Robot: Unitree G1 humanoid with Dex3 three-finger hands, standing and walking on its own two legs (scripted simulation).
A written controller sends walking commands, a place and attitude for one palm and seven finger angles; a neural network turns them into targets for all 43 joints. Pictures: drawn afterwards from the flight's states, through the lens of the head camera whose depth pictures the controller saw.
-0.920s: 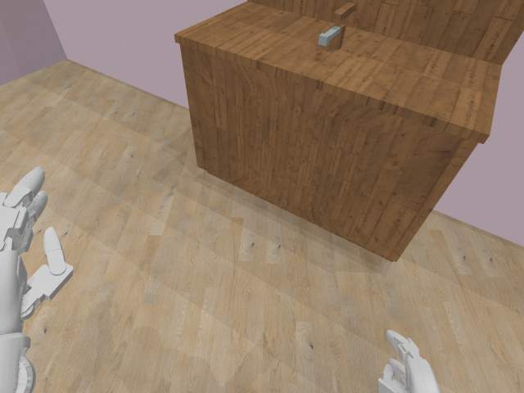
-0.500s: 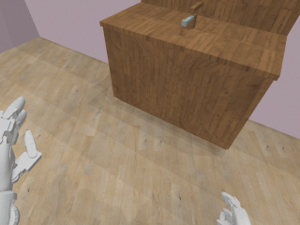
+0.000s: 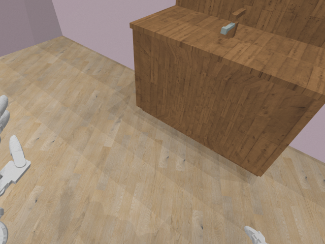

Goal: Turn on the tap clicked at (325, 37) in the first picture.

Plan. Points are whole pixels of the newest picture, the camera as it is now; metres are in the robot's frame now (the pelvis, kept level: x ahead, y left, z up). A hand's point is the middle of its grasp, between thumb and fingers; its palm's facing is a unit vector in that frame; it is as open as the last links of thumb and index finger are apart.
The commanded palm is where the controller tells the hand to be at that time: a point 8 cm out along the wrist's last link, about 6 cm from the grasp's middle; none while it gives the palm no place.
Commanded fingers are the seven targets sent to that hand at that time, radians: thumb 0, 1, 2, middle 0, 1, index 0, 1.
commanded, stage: walk to a spot facing it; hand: left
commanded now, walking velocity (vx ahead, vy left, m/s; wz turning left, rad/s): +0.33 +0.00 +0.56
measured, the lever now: (224, 30) +1.08 -0.29 +0.09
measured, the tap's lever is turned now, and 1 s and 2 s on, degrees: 0 0 0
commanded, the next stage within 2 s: turn to face it in 1.60 s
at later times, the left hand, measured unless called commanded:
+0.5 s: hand (56, 144) +0.26 +0.22 +0.17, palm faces +0.60 -0.66 -0.46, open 7.4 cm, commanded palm +0.19 +0.24 +0.20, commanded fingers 0.00 0.90 0.90 -0.20 -0.30 -0.20 -0.30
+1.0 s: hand (21, 100) +0.34 +0.31 +0.20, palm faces +0.74 -0.53 -0.41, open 7.5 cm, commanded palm +0.24 +0.31 +0.20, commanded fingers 0.00 0.90 0.90 -0.20 -0.30 -0.20 -0.30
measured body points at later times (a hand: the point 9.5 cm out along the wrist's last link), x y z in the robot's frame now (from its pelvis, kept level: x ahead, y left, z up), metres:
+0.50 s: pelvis +0.13 -0.07 +0.02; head +0.15 -0.09 +0.47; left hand +0.22 +0.25 +0.20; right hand +0.36 -0.27 -0.08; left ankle +0.06 +0.05 -0.59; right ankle +0.14 -0.14 -0.72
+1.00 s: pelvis +0.25 -0.01 +0.01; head +0.27 +0.02 +0.46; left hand +0.30 +0.33 +0.22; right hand +0.51 -0.10 -0.07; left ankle +0.25 +0.08 -0.72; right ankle +0.31 -0.14 -0.60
